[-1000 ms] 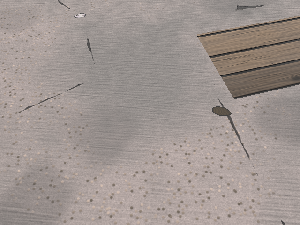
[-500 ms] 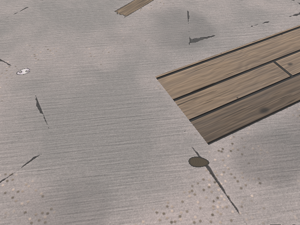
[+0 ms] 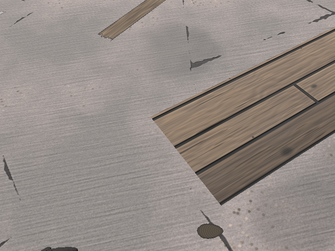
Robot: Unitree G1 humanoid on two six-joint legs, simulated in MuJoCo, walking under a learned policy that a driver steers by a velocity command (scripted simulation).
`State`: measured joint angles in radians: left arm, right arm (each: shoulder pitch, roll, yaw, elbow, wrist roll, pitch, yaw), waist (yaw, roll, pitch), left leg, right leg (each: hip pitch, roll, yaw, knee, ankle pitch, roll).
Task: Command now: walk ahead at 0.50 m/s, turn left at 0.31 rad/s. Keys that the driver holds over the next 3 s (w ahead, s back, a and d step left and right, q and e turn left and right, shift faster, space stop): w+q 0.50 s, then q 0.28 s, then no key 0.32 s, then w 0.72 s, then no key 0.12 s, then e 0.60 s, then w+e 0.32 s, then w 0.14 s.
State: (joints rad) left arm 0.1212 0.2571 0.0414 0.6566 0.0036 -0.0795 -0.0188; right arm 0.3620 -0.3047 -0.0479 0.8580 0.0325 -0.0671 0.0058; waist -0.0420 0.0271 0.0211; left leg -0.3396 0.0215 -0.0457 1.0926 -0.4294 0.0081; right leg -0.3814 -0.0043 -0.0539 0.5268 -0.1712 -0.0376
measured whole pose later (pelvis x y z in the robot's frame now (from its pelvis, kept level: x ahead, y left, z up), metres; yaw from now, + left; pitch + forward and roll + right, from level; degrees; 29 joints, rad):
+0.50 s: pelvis +0.26 +0.06 -0.02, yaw +17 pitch +1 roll +0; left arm 0.30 0.29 0.07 0.83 -0.02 -0.07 0.01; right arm 0.09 -0.29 -0.07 0.67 0.02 -0.03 0.04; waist 0.03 0.00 0.07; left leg -0.49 -0.05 0.05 0.64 -0.18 0.09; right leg -0.18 -0.06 -0.07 1.09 -0.47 0.03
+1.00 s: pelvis +0.45 +0.09 +0.00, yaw +32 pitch +1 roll +0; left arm 0.10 0.25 0.03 0.71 0.02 -0.04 -0.01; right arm 0.19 -0.31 -0.07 0.70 0.01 0.04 -0.04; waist -0.01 0.03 0.04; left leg -0.40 -0.09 -0.13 1.06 -0.56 -0.05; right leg -0.40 0.03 0.02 0.50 -0.12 -0.02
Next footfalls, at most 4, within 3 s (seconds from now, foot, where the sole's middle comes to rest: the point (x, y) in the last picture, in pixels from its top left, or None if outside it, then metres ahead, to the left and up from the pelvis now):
0.44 left None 0.36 0.17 -0.77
0.86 right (159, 216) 0.61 0.07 -0.77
1.18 left None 0.42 0.23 -0.77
1.50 right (152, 199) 0.69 0.10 -0.77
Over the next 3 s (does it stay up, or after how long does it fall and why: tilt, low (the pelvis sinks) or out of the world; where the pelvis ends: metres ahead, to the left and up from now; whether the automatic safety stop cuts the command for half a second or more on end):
stays up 0.93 0.35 0.01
